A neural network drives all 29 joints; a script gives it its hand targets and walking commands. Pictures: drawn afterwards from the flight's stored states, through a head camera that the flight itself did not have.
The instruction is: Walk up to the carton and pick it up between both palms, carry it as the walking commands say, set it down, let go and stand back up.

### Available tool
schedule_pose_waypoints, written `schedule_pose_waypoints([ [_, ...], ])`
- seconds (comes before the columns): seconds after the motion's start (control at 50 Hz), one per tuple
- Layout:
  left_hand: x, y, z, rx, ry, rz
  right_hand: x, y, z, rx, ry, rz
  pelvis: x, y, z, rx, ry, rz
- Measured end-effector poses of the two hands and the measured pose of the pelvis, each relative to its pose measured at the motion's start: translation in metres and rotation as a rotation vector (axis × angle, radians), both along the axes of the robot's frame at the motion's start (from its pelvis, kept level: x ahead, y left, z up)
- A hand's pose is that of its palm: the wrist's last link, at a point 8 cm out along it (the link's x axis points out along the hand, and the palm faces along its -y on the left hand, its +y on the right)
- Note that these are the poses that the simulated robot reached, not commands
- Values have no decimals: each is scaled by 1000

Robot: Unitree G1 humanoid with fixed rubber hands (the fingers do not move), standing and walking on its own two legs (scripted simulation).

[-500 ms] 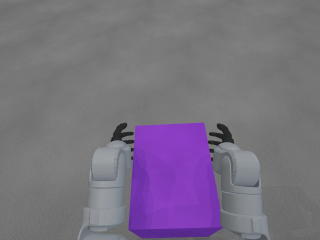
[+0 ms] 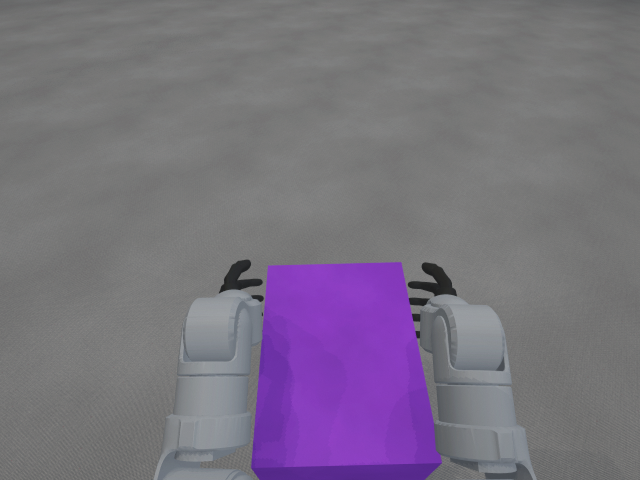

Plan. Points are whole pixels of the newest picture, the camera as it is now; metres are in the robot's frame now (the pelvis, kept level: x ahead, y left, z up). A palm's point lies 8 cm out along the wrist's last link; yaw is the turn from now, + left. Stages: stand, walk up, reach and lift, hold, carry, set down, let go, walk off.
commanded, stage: carry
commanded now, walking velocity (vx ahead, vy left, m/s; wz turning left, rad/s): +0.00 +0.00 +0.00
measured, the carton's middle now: (337, 379) +0.26 +0.00 +0.00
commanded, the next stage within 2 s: none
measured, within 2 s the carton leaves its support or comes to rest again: neither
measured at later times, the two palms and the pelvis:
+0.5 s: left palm (214, 321) +0.29 +0.16 +0.08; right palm (418, 322) +0.30 -0.09 +0.09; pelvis -0.01 +0.03 +0.00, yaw +0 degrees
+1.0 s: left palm (217, 314) +0.30 +0.16 +0.08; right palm (419, 319) +0.30 -0.09 +0.09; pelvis +0.00 +0.03 -0.01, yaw -1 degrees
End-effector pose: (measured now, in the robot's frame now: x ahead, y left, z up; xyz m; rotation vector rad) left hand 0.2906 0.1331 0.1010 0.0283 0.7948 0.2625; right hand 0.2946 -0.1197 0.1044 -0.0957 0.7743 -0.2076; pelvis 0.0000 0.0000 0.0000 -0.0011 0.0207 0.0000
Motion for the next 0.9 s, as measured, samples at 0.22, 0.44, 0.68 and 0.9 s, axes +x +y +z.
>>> schedule_pose_waypoints([
  [0.22, -3, 13, -11, -13, 18, -24, -5, 13, -3, -19, 19, -20, -10, 12, -1, 2, 6, 0],
  [0.44, 0, 25, -22, -13, 12, -8, 0, 25, -15, -11, 15, -13, -10, 26, -3, -5, 11, -1],
  [0.68, 7, 31, -24, -24, -13, -39, 4, 29, -19, 3, -5, -26, -6, 35, -5, -9, 15, -9],
  [0.9, 10, 28, -21, -10, -16, -50, 5, 26, -18, 7, -6, -31, -1, 35, -5, -10, 12, -13],
])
